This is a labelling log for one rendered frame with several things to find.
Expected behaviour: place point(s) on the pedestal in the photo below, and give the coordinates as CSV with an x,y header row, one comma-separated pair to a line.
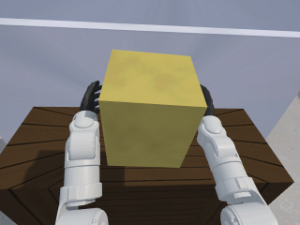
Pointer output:
x,y
32,172

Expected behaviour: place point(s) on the left robot forearm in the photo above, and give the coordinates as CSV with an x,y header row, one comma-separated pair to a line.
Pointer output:
x,y
82,160

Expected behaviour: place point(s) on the right robot forearm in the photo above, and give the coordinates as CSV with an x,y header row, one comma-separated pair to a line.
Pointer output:
x,y
232,182

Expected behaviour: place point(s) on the left robot hand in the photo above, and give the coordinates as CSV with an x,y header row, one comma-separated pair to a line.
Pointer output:
x,y
88,102

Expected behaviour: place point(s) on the robot right upper arm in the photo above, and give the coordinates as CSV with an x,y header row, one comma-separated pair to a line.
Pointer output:
x,y
248,213

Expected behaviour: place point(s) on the robot left upper arm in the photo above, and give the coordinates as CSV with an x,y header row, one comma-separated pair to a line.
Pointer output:
x,y
89,216

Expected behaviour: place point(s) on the right robot hand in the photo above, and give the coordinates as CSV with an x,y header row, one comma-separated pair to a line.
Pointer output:
x,y
210,111

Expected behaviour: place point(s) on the carton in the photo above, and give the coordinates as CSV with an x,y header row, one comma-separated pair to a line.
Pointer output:
x,y
151,105

